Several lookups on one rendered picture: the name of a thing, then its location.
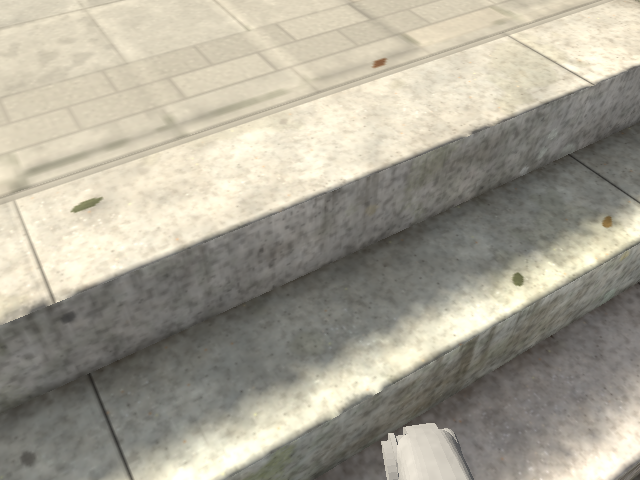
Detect robot right shin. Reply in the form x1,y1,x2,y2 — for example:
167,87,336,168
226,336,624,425
442,428,463,455

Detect right robot thigh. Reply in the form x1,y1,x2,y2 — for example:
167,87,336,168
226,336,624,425
381,423,474,480

